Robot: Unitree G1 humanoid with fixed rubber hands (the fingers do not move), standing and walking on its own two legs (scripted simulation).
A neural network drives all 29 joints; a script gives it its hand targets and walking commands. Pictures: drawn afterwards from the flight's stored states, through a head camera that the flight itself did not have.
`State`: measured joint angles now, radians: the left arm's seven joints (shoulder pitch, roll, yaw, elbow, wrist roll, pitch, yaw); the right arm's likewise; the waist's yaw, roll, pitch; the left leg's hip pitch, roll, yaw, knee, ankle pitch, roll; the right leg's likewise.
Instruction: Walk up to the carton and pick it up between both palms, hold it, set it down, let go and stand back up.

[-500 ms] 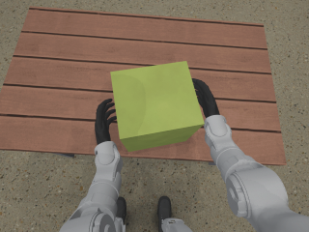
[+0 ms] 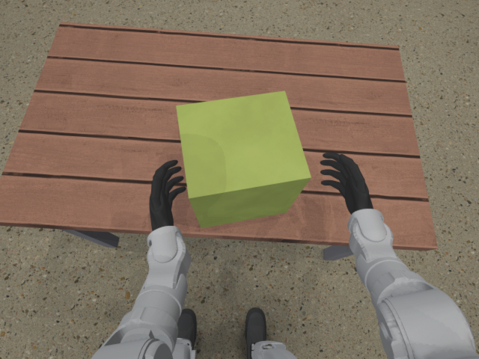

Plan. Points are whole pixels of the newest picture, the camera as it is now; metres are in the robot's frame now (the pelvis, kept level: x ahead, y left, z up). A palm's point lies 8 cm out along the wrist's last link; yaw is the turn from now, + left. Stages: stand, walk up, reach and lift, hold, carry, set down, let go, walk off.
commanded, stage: set down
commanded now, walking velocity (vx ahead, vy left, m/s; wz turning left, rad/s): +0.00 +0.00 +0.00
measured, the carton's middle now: (238, 166) +0.46 +0.03 -0.09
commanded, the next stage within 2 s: none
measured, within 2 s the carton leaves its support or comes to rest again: neither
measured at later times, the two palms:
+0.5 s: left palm (148, 231) +0.32 +0.16 -0.04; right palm (385, 223) +0.35 -0.22 -0.04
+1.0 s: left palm (129, 271) +0.26 +0.17 -0.03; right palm (411, 282) +0.26 -0.24 -0.03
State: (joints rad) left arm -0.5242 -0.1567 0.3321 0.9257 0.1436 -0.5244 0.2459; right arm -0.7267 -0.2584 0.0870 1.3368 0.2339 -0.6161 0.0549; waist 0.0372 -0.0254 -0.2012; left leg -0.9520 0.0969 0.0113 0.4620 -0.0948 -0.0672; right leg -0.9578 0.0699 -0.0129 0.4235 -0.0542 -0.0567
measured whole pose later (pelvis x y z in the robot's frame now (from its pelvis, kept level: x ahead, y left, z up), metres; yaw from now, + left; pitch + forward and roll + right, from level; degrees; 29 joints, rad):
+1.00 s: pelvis +0.04 +0.00 +0.02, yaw +0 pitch +12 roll -1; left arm 0.02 -0.09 0.10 0.70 0.05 -0.48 0.21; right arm -0.13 -0.33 0.19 1.20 0.45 -0.76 0.20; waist 0.04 -0.02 -0.09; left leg -0.45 0.10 0.01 0.46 -0.21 -0.07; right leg -0.46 0.07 -0.01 0.42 -0.17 -0.06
